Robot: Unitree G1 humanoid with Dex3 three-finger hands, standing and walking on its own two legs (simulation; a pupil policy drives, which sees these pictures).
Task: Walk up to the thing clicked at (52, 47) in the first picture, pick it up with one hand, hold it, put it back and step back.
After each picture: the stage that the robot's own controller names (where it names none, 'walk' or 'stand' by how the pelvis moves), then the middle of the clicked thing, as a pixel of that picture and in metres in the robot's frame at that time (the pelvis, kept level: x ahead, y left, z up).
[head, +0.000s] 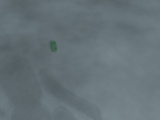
stand; (53, 46) +1.30 +0.34 -0.72
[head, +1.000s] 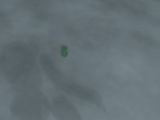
walk; (64, 51) +1.19 +0.16 -0.70
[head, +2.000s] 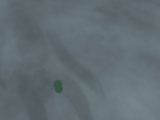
walk; (58, 86) +0.73 +0.18 -0.71
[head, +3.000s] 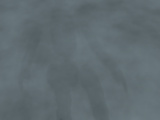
walk; out of the picture +0.41 +0.24 -0.70
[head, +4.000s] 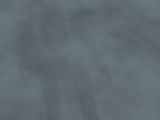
stand; out of the picture +0.30 +0.19 -0.72
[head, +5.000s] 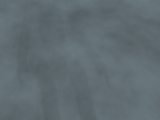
stand; out of the picture +0.29 +0.20 -0.73
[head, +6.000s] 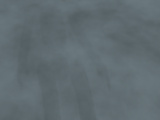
stand; out of the picture +0.30 +0.21 -0.73
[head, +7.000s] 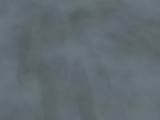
stand; out of the picture +0.29 +0.21 -0.73
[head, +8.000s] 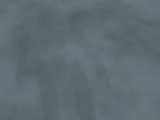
go down; out of the picture +0.28 +0.21 -0.73
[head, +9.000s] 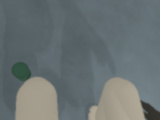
go down; (22, 72) +0.38 +0.23 -0.32
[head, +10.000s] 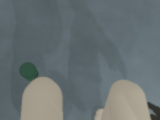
approach; (29, 72) +0.37 +0.23 -0.31
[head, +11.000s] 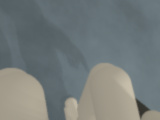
close in; out of the picture +0.36 +0.27 -0.22
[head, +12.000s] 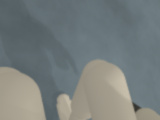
close; out of the picture +0.36 +0.27 -0.22
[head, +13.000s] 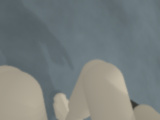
lift; out of the picture +0.35 +0.27 -0.22
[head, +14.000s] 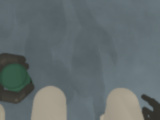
lift; (18, 81) +0.31 +0.22 -0.03
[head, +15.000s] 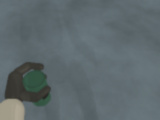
lift; (38, 89) +0.32 +0.16 +0.02
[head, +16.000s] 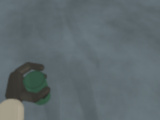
hold; (38, 88) +0.32 +0.17 +0.00
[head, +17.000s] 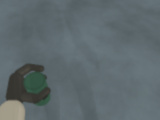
crouch; (38, 89) +0.32 +0.17 +0.00
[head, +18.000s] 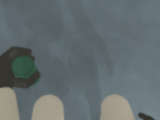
crouch; (27, 71) +0.37 +0.20 -0.08
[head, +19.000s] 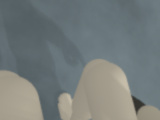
lower; out of the picture +0.37 +0.28 -0.22
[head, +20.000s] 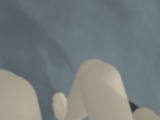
lower; out of the picture +0.37 +0.29 -0.22
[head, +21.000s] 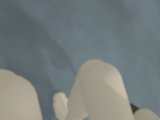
lower; out of the picture +0.37 +0.29 -0.22
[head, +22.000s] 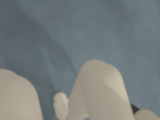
lower; out of the picture +0.37 +0.29 -0.22
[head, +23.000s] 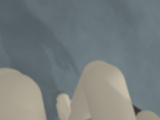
loosen; out of the picture +0.36 +0.27 -0.22
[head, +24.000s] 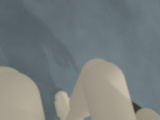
withdraw; out of the picture +0.35 +0.27 -0.22
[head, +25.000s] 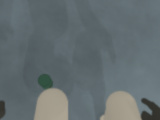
walk; (45, 82) +0.37 +0.20 -0.42
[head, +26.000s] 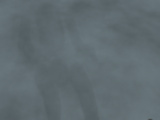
stand; out of the picture +0.31 +0.18 -0.66
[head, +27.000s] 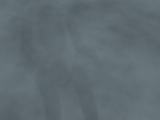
stand; out of the picture +0.31 +0.19 -0.67
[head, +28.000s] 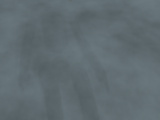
stand; out of the picture +0.32 +0.17 -0.72
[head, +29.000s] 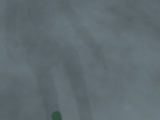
walk; (57, 117) +0.36 +0.15 -0.71
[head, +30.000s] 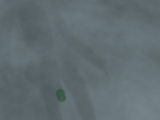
walk; (61, 95) +0.56 +0.20 -0.69
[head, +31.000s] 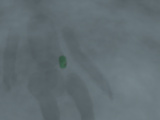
stand; (62, 62) +0.91 +0.18 -0.70
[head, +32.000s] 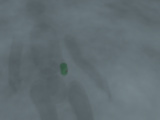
stand; (63, 69) +0.93 +0.18 -0.71
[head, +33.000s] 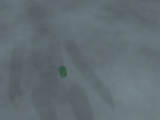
stand; (63, 72) +0.94 +0.20 -0.73
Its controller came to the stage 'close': yes
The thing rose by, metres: 0.71
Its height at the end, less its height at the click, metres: +0.00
